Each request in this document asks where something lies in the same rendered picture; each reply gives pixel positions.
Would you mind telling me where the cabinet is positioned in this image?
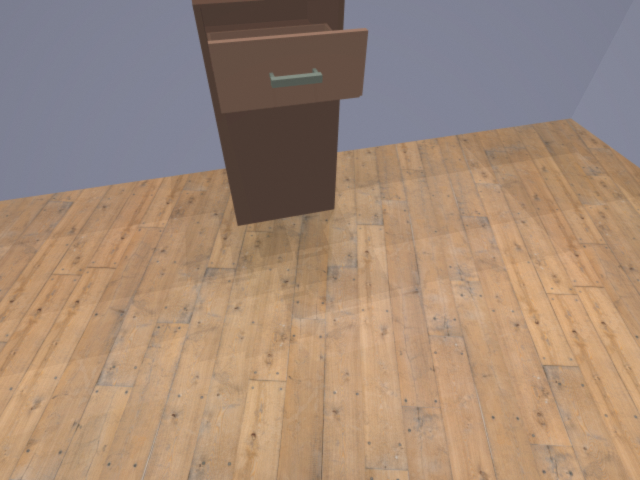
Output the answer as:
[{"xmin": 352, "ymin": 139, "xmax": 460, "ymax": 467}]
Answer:
[{"xmin": 192, "ymin": 0, "xmax": 345, "ymax": 226}]

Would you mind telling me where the handle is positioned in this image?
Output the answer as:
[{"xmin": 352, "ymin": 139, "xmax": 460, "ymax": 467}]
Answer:
[{"xmin": 269, "ymin": 68, "xmax": 323, "ymax": 88}]

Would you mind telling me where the drawer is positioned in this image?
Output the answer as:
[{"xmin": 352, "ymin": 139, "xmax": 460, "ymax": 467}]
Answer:
[{"xmin": 207, "ymin": 23, "xmax": 368, "ymax": 114}]

